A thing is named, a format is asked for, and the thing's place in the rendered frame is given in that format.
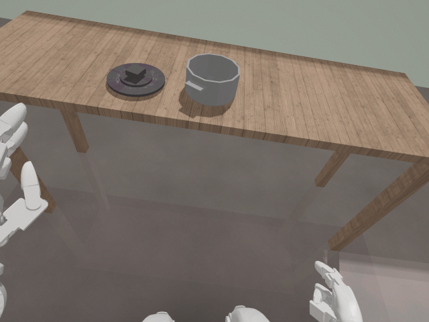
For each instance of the table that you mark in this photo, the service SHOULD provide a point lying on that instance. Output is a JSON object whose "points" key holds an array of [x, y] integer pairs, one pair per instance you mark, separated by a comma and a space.
{"points": [[62, 63]]}

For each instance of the robot left hand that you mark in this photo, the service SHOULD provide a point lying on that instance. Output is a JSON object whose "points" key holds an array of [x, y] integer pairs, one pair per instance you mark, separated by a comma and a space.
{"points": [[24, 211]]}

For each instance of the pot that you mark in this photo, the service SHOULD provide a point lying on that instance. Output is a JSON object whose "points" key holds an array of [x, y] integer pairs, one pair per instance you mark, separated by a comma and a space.
{"points": [[212, 79]]}

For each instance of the knob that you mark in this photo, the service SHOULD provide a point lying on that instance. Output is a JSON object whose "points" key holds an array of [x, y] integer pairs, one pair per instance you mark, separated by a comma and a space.
{"points": [[135, 71]]}

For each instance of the lid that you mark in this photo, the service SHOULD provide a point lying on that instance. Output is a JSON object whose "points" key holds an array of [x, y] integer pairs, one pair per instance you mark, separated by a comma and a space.
{"points": [[151, 82]]}

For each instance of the right robot thigh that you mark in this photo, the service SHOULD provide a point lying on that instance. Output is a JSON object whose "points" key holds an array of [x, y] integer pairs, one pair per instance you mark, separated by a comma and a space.
{"points": [[246, 315]]}

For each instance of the robot right hand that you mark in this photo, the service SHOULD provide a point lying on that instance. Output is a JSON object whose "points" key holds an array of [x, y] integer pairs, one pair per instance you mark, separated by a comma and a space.
{"points": [[340, 305]]}

